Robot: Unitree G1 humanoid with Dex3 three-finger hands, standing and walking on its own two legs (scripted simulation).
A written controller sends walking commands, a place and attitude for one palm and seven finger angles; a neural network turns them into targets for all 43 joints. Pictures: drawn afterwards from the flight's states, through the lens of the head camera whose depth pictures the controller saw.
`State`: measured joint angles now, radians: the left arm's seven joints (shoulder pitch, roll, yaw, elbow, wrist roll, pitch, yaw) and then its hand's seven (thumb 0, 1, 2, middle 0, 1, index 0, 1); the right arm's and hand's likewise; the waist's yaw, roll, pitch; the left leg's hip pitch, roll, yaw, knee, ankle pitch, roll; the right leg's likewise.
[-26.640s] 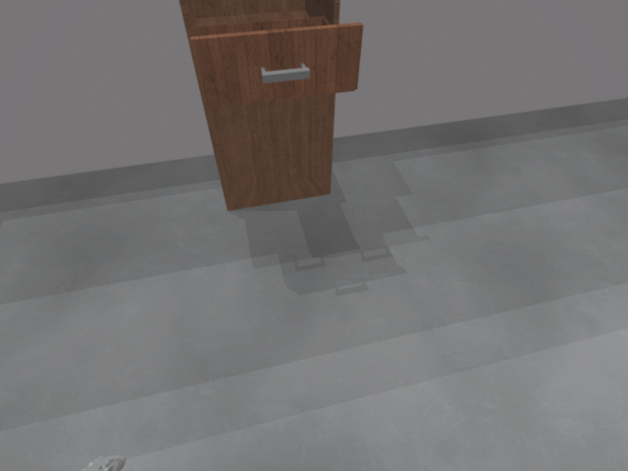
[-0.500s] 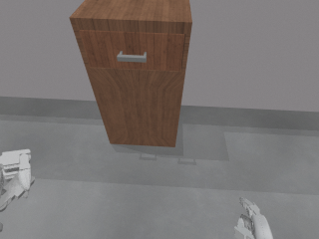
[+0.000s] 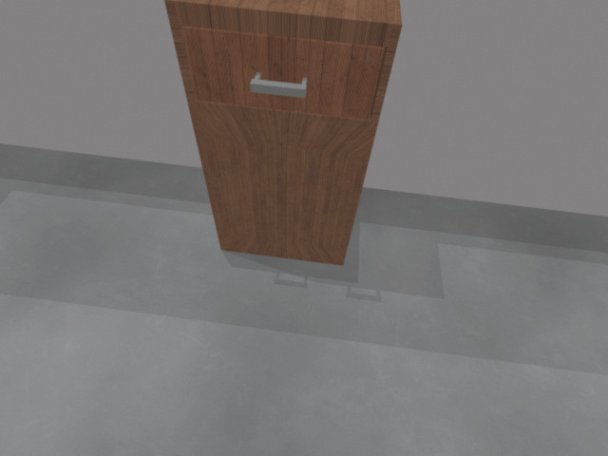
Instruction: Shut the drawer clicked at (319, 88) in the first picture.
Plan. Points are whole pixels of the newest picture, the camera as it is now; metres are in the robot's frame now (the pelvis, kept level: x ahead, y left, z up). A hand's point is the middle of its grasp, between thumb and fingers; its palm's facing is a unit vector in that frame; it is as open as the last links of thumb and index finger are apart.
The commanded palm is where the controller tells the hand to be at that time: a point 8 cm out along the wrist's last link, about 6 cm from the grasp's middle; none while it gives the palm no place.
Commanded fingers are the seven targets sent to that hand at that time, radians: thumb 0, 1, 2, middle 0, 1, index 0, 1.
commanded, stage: let the arm hang, fingers relaxed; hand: left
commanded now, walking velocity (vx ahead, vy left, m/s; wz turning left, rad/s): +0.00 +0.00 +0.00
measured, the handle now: (279, 83) +0.87 +0.12 +0.01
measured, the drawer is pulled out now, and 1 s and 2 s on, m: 0.00 0.00 0.00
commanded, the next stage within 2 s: look to check the result in 0.70 s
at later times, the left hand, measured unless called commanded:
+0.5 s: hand out of the picture +0.03 +0.20 -0.17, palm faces +0.00 -0.97 -0.25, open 7.2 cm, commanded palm none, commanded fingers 0.00 0.90 0.90 -0.20 -0.30 -0.20 -0.30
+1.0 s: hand out of the picture +0.04 +0.20 -0.16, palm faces +0.00 -0.96 -0.28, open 7.3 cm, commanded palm none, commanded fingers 0.00 0.90 0.90 -0.20 -0.30 -0.20 -0.30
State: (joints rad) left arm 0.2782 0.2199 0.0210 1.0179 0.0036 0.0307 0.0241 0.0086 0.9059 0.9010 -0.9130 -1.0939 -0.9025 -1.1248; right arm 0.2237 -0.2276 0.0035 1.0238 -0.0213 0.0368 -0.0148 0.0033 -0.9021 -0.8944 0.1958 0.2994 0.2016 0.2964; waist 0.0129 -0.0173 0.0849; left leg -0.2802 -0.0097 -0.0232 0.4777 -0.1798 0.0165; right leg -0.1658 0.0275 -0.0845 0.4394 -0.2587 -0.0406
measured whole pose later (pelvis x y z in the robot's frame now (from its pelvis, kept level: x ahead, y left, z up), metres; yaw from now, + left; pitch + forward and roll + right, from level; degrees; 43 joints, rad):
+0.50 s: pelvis +0.00 +0.00 +0.00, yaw -1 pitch -2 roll +0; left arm 0.21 0.20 0.01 1.14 0.01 0.00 0.02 0.00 0.91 0.90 -0.22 -0.32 -0.22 -0.32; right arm 0.21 -0.19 -0.01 1.13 -0.02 0.01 -0.03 0.00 -0.90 -0.89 0.20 0.30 0.20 0.30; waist 0.00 0.03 0.05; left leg -0.22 -0.01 0.00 0.40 -0.15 0.02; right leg -0.13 0.02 -0.06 0.40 -0.24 -0.04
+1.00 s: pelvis +0.01 -0.01 +0.01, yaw -1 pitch -2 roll +0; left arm 0.19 0.24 0.02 1.15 0.00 -0.01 0.02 0.00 0.91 0.90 -0.20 -0.30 -0.20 -0.30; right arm 0.19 -0.24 -0.02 1.14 -0.02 0.01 -0.03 0.00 -0.90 -0.89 0.20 0.30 0.20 0.30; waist 0.00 0.03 0.07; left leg -0.19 0.01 -0.01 0.38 -0.15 0.00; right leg -0.09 0.05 -0.06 0.35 -0.23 -0.06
